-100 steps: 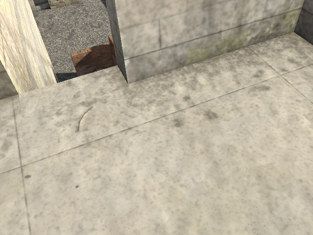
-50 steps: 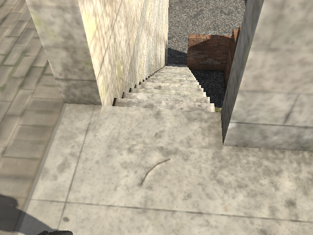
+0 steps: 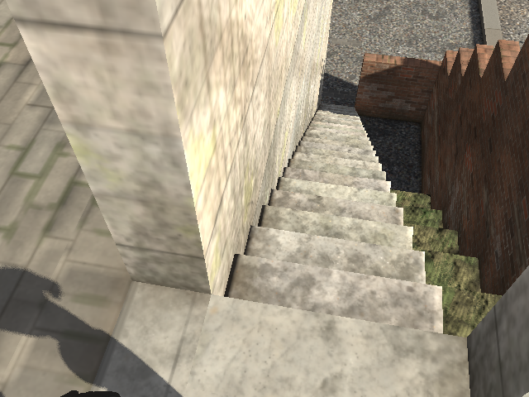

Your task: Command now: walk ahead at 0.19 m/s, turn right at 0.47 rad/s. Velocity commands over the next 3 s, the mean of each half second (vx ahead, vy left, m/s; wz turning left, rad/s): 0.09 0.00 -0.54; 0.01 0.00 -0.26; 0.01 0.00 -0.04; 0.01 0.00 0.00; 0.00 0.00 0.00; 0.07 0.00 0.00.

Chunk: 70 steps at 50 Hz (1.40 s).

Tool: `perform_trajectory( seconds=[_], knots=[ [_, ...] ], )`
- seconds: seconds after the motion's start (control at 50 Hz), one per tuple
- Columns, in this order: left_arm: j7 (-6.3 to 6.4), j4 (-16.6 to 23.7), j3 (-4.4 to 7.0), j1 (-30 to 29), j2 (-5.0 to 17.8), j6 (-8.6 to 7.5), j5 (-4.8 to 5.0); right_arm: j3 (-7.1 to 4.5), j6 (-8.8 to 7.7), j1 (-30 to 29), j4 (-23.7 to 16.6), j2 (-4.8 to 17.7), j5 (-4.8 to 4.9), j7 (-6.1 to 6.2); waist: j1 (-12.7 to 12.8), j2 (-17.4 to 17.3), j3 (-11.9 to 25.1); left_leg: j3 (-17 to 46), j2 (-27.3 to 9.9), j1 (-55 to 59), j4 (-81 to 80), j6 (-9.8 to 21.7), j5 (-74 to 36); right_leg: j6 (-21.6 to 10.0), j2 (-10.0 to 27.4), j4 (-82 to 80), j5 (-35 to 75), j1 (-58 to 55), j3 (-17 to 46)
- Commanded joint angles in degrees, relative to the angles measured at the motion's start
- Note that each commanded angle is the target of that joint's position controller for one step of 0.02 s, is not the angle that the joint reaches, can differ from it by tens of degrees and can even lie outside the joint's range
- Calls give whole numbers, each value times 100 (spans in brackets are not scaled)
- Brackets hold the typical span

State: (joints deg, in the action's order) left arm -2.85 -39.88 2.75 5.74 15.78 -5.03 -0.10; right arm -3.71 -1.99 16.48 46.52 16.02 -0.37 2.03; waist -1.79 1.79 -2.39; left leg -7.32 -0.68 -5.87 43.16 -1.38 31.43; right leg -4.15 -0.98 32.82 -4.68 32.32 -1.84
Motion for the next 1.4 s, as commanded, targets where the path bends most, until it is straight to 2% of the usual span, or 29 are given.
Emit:
perform_trajectory(
  seconds=[0.02, 0.04, 0.06, 0.08, 0.12, 0.14, 0.2, 0.28, 0.36, 0.4, 0.44, 0.46, 0.48, 0.5, 0.52, 0.54, 0.6, 0.68, 0.76, 0.8, 0.82, 0.84, 0.86, 0.88, 0.9, 0.96, 1.04, 1.2, 1.4],
  knots=[
    [126, 412, 403, 1466, 1339, 108, -97, -11, -262, 817, -480, 760, -26, -154, 644, 636, 3255, 1536, 402, -3067, 4172, -127, 663, -1929, 2171, -638, 3174, -5116, 4022],
    [157, 497, 332, 1094, 1067, 167, -55, -100, -284, 175, -664, 950, 180, -161, 706, 234, 2472, 1487, 120, -3482, 3956, 9, 68, -1613, 1870, -839, 2067, -4533, 3237],
    [205, 490, 294, 820, 920, 242, 34, -83, -245, -139, -727, 838, 133, -92, 549, -261, 1723, 1332, -101, -3575, 3520, 4, -392, -1334, 1612, -1077, 1327, -3626, 2823],
    [254, 523, 233, 597, 774, 282, 54, -82, -150, -282, -772, 803, 70, -28, 372, -223, 1280, 1309, -255, -3438, 3180, -41, -656, -1257, 1483, -1277, 976, -2797, 2655],
    [238, 651, 222, 352, 768, 282, -94, -100, 56, -93, -745, 742, 25, 41, 83, 177, 914, 1288, -302, -2876, 2717, -58, -893, -1178, 1154, -1614, 725, -1708, 2356],
    [246, 712, 226, 243, 790, 260, -149, -74, 86, -20, -727, 685, -22, 75, 52, 274, 863, 1225, -275, -2803, 2546, -129, -982, -1204, 1056, -1617, 1055, -1483, 2164],
    [357, 663, 311, 420, 978, 318, -102, -6, 166, -27, -711, 529, -105, 136, 40, 217, 1092, 1170, -123, -2691, 1875, -380, -1260, -1185, 897, -1393, 1808, -1351, 1870],
    [478, 761, 310, 348, 959, 546, -4, 23, 240, -396, -785, 504, -27, 132, 176, 430, 1095, 1273, -45, -2647, 1040, -476, -1757, -914, 682, -1391, -185, -1316, 2110],
    [599, 906, 290, 272, 918, 797, -101, -5, 207, -615, -762, 574, -12, 50, 297, 697, 933, 1335, 81, -2304, 217, -380, -1671, -809, 725, -1328, -853, -1245, 2571],
    [578, 929, 289, 387, 881, 814, -37, -40, 153, -518, -734, 623, 33, 5, 330, 824, 967, 1354, 134, -2097, -328, -240, -1465, -785, 770, -1144, -622, -1542, 2868],
    [584, 946, 268, 315, 817, 834, 61, -93, 78, -240, -667, 684, 22, -53, 84, 826, 949, 1307, 94, -1413, -1705, 1, -1944, -563, 572, -772, -376, -1587, 2981],
    [596, 917, 247, 480, 706, 837, 60, -182, 36, -59, -622, 990, -52, -41, 88, 579, 950, 1600, -474, -805, -2294, 190, -2362, -265, 225, -271, -826, -1245, 2722],
    [557, 948, 175, 945, 383, 826, 18, -304, 85, -382, -713, 1553, -214, 20, 558, -1076, 939, 2895, -1813, -215, -2296, 896, -3830, 143, -619, 991, -2362, -299, 1515],
    [507, 1008, 244, 898, 665, 741, -94, -284, 118, -294, -695, 1335, -345, -5, 420, -2072, 1000, 3868, -2429, -142, -2380, 1667, -4943, 451, -757, 2484, -3345, 475, 1045],
    [475, 820, 379, 926, 1082, 730, -83, -210, 132, -398, -825, 1010, -272, 19, 340, -1213, 1085, 3382, -2395, -74, -2148, 1670, -5094, 651, -507, 3495, -2991, 627, 1096],
    [475, 658, 387, 917, 1034, 750, -42, -173, 122, -476, -845, 805, -223, 50, 295, -792, 991, 2734, -1944, -85, -2013, 1400, -5010, 755, -463, 3808, -2643, 654, 1053],
    [422, 623, 212, 819, 464, 800, 75, -75, 256, -460, -895, 650, -153, 53, 165, -835, 606, 1799, -1295, -120, -1990, 1178, -4794, 973, -343, 4111, -2284, 788, 727],
    [386, 779, 93, 437, 247, 795, -8, -116, 421, -440, -936, 802, -207, 55, 8, -1368, 688, 1501, -1254, -137, -2163, 1392, -4298, 1046, -238, 2387, -2204, 16, 410],
    [270, 667, 75, 478, 255, 721, 17, -126, 491, -432, -922, 886, -83, 69, -41, -1584, 703, 1583, -1343, -322, -2197, 1357, -3497, 829, -157, 527, -1929, -1140, 54],
    [198, 422, 129, 880, 278, 607, -60, -40, 396, -382, -809, 761, 70, 116, 208, -1280, 552, 1498, -1208, -645, -2003, 1062, -3248, 554, -233, -1202, -398, -2053, -110],
    [214, 418, 152, 943, 385, 597, -98, 17, 315, -93, -687, 617, 29, 107, 200, -1049, 595, 1458, -1126, -1052, -1868, 717, -2878, 389, -15, -1525, 194, -2762, 246],
    [263, 432, 251, 1178, 802, 597, -84, 95, 233, 136, -680, 323, -136, 48, 53, -98, 994, 1014, -702, -1509, -976, 226, -1717, 124, 957, -1235, 1452, -3470, 1294],
    [246, 473, 217, 735, 883, 597, -165, 160, 146, 126, -829, 101, -195, 15, -235, 1027, 907, 714, -360, -1596, -903, -109, -573, -595, 1588, -1125, 1779, -2720, 1778],
    [223, 501, 158, 478, 510, 531, -212, 91, 151, -201, -798, 419, -184, 67, -28, 659, 767, 777, -356, -1259, -978, -241, -837, -826, 1407, -1220, 850, -2263, 1677],
    [217, 449, 111, 351, 335, 473, -238, 61, 144, -351, -763, 512, -156, 83, -44, 554, 581, 744, -313, -1175, -1185, -255, -1508, -575, 1036, -1184, 187, -2177, 1390],
    [281, 314, 77, 501, 262, 403, -190, 19, 146, -346, -624, 651, -94, 62, 54, 516, 344, 774, -378, -901, -1382, -187, -2438, -103, 627, -1159, -295, -1837, 1110],
    [321, 117, 78, 677, 236, 402, -161, 59, 152, -222, -331, 415, -96, 7, 25, 152, 185, 735, -338, -731, -1524, -178, -2351, 6, 458, -1051, -385, -1763, 965],
    [308, -290, 92, 857, 132, 353, -150, 30, 227, -139, 128, 402, -31, -2, -24, -249, 222, 753, -389, -535, -1644, -198, -2376, -16, 429, -1087, -331, -1906, 1021],
    [388, -995, 121, 1024, 101, 329, -103, 21, 218, -134, 697, 372, -7, 39, -34, -147, 120, 727, -396, -495, -1762, -151, -2481, 73, 281, -1048, -95, -1987, 826]
  ],
)
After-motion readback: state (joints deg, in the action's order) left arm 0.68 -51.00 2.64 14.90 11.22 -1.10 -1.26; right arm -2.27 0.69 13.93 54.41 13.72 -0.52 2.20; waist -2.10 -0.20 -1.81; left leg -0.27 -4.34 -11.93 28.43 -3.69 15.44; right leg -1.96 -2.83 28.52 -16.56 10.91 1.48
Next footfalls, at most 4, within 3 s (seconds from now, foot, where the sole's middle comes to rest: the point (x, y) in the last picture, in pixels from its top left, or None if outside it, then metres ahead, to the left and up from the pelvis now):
0.46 left None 0.22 0.13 -0.75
0.84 right None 0.10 -0.10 -0.75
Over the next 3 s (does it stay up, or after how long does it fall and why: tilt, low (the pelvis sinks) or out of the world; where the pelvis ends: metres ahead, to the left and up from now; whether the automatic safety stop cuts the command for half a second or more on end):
stays up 0.14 0.01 0.02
